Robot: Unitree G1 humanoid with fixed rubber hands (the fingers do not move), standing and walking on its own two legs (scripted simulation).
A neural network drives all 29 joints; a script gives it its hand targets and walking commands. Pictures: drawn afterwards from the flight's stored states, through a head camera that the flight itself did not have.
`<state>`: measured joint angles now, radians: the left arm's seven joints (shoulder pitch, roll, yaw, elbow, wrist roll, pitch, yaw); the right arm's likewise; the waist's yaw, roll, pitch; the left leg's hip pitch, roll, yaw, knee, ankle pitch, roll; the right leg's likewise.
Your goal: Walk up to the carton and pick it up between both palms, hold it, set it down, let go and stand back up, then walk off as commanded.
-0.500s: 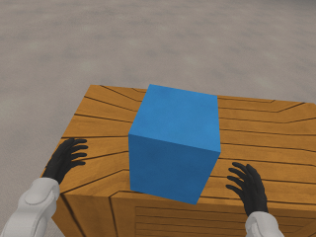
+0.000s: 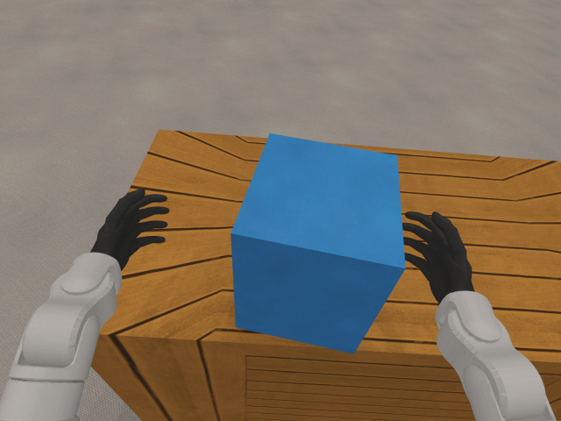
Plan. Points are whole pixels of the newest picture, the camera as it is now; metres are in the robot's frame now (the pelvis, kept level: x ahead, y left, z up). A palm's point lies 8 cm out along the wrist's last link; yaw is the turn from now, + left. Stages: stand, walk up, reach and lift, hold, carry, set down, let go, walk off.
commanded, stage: reach and lift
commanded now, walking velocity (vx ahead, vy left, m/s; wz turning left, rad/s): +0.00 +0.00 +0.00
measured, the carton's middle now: (312, 245) +0.38 -0.01 +0.04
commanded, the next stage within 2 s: none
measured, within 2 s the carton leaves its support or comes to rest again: neither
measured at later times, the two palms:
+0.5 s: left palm (140, 171) +0.35 +0.22 +0.19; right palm (440, 215) +0.35 -0.17 +0.16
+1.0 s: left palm (176, 137) +0.43 +0.20 +0.19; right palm (458, 181) +0.40 -0.19 +0.18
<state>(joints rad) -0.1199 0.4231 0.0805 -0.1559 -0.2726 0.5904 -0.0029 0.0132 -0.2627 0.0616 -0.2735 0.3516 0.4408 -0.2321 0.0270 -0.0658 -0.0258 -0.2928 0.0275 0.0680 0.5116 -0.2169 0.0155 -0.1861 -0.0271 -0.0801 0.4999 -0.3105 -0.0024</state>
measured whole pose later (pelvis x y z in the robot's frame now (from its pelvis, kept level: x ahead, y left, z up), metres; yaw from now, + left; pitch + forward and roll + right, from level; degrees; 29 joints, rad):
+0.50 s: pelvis +0.00 +0.00 +0.00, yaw +0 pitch +2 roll +0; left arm -0.52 0.42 0.10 -0.10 -0.27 0.79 -0.02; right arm -0.41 -0.26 0.00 -0.04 0.33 0.56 -0.27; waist 0.03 -0.05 0.02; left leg -0.30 0.02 0.07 0.45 -0.17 0.02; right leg -0.21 -0.03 -0.08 0.46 -0.28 0.00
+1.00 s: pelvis +0.00 +0.00 +0.01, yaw +0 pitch +4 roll +0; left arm -0.75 0.42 0.13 0.25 -0.21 0.70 -0.03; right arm -0.71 -0.27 0.00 0.33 0.42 0.47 -0.25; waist -0.08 -0.05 0.02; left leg -0.31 0.02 0.07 0.38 -0.14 0.01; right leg -0.22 -0.02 -0.08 0.39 -0.24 0.00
